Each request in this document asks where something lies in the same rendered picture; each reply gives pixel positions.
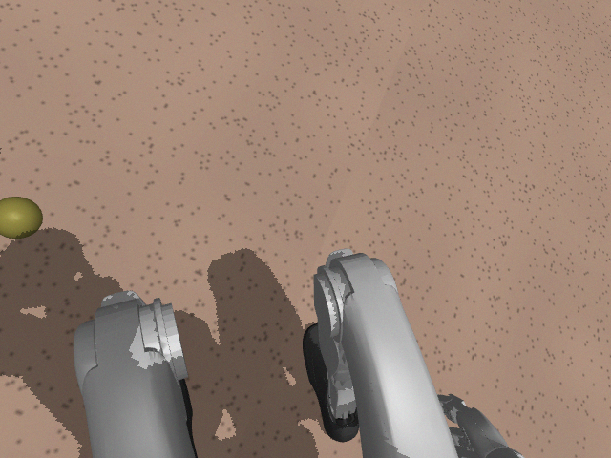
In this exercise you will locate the ball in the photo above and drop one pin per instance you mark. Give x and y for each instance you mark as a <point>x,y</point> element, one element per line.
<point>19,217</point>

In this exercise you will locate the left robot foot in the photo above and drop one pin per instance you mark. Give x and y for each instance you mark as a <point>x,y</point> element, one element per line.
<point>189,411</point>

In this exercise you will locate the right robot hand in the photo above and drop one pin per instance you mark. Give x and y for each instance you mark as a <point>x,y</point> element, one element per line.
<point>476,436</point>

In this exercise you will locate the right robot foot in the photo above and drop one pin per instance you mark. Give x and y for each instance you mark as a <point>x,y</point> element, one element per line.
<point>341,430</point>

